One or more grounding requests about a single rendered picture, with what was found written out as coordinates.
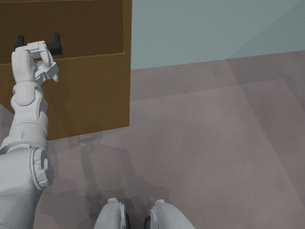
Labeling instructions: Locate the handle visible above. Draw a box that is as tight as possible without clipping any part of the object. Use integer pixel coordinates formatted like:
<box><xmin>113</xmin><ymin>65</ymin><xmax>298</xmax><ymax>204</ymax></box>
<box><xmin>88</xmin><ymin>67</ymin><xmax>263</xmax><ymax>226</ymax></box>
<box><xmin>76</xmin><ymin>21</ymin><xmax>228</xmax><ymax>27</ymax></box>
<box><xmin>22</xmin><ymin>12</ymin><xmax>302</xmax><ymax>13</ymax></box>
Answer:
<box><xmin>13</xmin><ymin>32</ymin><xmax>63</xmax><ymax>55</ymax></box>

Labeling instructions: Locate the robot left thigh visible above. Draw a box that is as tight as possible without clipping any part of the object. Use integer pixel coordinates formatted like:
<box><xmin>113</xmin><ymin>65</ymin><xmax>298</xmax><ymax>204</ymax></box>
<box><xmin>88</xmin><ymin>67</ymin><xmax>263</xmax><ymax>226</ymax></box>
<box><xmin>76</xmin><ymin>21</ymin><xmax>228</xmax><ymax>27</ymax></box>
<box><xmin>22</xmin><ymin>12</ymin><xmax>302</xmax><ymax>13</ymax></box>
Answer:
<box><xmin>93</xmin><ymin>202</ymin><xmax>127</xmax><ymax>229</ymax></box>

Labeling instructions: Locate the cabinet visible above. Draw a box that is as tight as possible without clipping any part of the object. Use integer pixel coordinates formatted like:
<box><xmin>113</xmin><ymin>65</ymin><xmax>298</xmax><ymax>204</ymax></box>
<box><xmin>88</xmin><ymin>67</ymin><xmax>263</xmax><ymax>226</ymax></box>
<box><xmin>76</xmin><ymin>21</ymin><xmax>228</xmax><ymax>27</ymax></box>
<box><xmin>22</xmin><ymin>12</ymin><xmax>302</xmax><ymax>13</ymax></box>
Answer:
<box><xmin>0</xmin><ymin>0</ymin><xmax>132</xmax><ymax>141</ymax></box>

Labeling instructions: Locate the robot left forearm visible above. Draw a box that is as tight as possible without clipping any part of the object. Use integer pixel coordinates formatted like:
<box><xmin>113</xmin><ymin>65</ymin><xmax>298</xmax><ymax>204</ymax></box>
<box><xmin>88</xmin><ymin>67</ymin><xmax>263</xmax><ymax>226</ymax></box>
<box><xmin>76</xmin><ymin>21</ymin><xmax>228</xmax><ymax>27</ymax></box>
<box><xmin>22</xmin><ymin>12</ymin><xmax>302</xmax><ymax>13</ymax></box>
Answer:
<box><xmin>0</xmin><ymin>81</ymin><xmax>49</xmax><ymax>156</ymax></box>

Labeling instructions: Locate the robot left hand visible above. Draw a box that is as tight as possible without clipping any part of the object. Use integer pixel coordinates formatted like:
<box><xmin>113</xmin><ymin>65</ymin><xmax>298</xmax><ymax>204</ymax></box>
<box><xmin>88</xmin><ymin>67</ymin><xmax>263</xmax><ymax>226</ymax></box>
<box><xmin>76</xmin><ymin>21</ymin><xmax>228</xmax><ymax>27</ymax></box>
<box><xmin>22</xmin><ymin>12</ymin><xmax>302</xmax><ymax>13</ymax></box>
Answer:
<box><xmin>11</xmin><ymin>41</ymin><xmax>59</xmax><ymax>87</ymax></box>

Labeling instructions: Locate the drawer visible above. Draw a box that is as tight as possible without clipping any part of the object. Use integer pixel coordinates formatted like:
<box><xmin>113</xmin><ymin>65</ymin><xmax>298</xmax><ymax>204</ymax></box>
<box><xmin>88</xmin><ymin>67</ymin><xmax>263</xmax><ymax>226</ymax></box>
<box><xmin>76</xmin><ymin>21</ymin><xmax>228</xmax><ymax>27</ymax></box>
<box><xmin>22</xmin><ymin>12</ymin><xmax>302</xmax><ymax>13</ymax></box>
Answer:
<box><xmin>0</xmin><ymin>0</ymin><xmax>124</xmax><ymax>64</ymax></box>

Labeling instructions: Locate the right robot shin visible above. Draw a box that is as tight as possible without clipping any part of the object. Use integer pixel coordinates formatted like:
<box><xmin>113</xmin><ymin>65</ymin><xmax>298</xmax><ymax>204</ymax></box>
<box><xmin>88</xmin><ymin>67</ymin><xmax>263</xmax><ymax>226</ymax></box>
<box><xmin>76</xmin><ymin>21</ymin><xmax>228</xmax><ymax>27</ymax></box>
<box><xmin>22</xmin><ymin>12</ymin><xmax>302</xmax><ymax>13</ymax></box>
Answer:
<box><xmin>150</xmin><ymin>199</ymin><xmax>165</xmax><ymax>229</ymax></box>

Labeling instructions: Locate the left robot upper arm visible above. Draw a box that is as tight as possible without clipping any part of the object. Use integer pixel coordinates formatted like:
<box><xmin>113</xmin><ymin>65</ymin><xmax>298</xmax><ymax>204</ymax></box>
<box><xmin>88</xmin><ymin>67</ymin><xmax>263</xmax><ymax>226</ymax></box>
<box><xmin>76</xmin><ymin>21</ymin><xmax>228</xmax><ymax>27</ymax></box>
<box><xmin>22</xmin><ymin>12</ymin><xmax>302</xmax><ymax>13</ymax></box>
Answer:
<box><xmin>0</xmin><ymin>147</ymin><xmax>54</xmax><ymax>229</ymax></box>

